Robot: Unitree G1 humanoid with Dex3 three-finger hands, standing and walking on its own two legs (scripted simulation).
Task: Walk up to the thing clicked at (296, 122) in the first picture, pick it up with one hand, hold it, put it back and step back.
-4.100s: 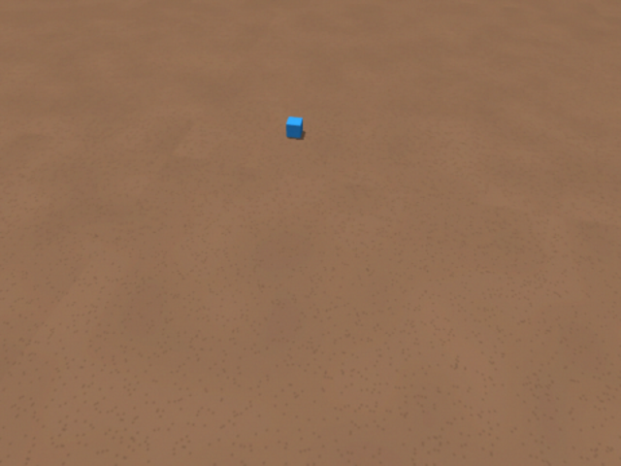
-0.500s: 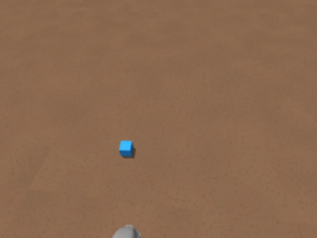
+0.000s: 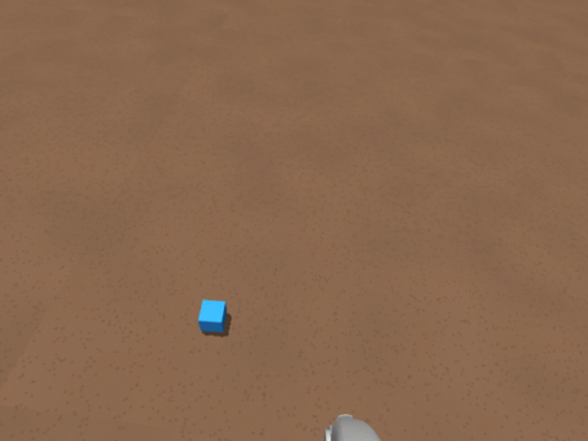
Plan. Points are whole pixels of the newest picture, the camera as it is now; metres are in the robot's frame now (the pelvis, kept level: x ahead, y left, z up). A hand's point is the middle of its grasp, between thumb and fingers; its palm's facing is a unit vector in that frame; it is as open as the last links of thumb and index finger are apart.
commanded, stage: walk up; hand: left
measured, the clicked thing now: (213, 316) +0.66 +0.22 -0.74
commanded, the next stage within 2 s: none
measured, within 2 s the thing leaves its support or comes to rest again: neither
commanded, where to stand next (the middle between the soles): +0.28 -0.02 m, yaw +0 degrees
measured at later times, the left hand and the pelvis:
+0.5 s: hand (122, 410) +0.21 +0.24 -0.13, palm faces -0.02 -0.91 -0.41, open 7.4 cm; pelvis +0.15 -0.03 +0.00, yaw +0 degrees
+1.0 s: hand (114, 395) +0.24 +0.27 -0.16, palm faces -0.05 -0.91 -0.42, open 7.4 cm; pelvis +0.21 -0.01 -0.02, yaw -1 degrees
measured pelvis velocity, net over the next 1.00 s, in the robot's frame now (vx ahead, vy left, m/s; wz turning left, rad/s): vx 0.21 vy -0.01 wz -0.02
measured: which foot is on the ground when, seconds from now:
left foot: down 0.00-0.20, up 0.22-0.58, down 0.60-1.00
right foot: up 0.00-0.16, down 0.18-0.62, up 0.64-0.94, down 0.96-1.00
